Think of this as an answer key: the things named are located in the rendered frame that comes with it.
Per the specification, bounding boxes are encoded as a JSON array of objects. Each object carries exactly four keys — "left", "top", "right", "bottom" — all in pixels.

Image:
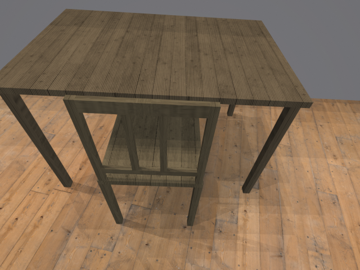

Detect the chair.
[{"left": 63, "top": 95, "right": 221, "bottom": 226}]

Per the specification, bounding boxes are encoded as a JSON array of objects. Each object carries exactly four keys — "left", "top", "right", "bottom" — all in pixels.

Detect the table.
[{"left": 0, "top": 9, "right": 313, "bottom": 194}]

